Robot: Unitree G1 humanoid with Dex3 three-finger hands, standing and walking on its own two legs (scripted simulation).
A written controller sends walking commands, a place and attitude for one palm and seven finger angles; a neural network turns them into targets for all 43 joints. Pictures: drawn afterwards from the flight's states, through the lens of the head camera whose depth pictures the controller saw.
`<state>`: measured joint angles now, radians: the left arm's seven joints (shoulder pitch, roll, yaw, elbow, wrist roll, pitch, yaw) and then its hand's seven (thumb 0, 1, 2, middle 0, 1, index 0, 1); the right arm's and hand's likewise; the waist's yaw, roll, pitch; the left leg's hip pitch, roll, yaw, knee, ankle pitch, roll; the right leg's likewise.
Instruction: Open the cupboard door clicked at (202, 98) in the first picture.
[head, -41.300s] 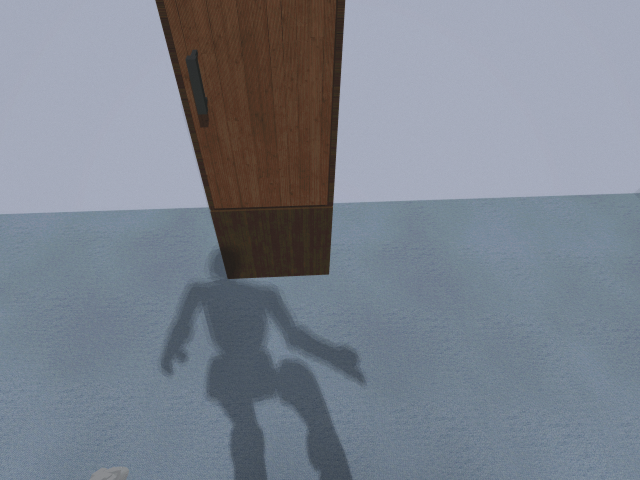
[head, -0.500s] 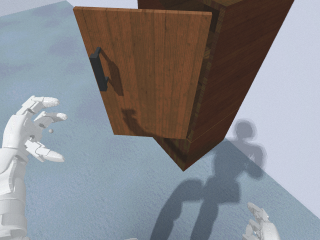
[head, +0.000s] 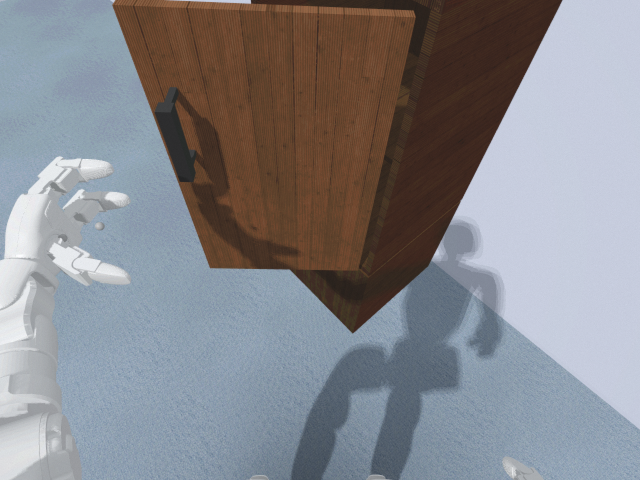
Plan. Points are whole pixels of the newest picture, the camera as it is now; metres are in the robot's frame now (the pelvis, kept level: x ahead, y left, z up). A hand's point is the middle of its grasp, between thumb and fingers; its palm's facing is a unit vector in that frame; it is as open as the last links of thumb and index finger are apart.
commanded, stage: move the hooked fingers beside the handle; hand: left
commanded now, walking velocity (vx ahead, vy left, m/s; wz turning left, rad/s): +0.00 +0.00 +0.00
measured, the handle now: (180, 136) +0.57 +0.22 +0.08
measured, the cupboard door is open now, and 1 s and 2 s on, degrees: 48 48 48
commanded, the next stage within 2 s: slide the fingers in behind the handle in 1.68 s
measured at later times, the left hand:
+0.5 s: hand (118, 186) +0.45 +0.27 +0.09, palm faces +0.01 -1.00 +0.02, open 14.0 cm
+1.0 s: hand (136, 152) +0.52 +0.27 +0.09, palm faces +0.01 -1.00 +0.01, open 14.0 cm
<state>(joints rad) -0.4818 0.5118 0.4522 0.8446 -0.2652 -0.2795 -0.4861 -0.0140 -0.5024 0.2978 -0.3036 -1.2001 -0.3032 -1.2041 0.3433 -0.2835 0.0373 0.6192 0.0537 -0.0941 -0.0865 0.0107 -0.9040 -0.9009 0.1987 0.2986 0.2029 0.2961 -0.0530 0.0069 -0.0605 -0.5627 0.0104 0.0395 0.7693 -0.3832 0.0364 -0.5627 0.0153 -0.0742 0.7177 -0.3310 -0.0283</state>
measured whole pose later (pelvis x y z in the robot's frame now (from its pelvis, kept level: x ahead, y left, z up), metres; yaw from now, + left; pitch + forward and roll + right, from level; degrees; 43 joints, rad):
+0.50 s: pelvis +0.00 +0.02 -0.01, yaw +0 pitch +14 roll -3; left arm -0.79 0.59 0.43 1.14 -0.18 -0.33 -0.44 -0.01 -0.50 0.30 -0.30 -1.20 -0.30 -1.20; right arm 0.37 -0.28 0.05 0.64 0.03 -0.01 -0.07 0.01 -0.90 -0.90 0.20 0.30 0.20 0.30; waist -0.11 0.00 -0.06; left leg -0.69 0.00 0.04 0.84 -0.40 0.06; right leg -0.67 0.01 -0.08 0.76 -0.33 -0.01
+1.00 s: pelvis +0.01 +0.01 -0.02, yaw -2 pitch +20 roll -3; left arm -0.93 0.74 0.53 1.24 -0.12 -0.32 -0.45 -0.01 -0.50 0.30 -0.30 -1.20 -0.30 -1.20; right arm 0.45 -0.29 0.05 0.61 0.01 0.08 -0.05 0.00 -0.90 -0.90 0.20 0.30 0.20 0.30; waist -0.18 0.01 -0.08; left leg -0.80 0.04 0.05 0.88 -0.43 0.05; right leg -0.78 0.04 -0.06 0.78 -0.34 -0.02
